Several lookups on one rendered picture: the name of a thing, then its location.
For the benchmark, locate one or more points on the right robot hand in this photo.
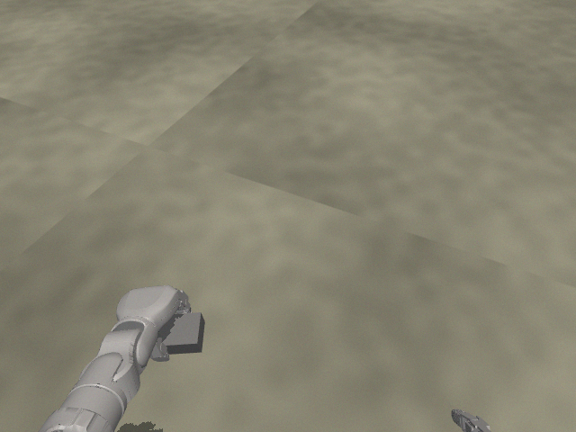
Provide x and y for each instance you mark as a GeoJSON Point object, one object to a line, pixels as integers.
{"type": "Point", "coordinates": [468, 422]}

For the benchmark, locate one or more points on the small box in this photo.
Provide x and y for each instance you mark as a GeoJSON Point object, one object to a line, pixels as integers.
{"type": "Point", "coordinates": [183, 334]}

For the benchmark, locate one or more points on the left robot arm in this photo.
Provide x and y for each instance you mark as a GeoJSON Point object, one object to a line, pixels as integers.
{"type": "Point", "coordinates": [99, 399]}

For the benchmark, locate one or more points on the left robot hand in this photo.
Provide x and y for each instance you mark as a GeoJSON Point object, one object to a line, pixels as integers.
{"type": "Point", "coordinates": [158, 304]}

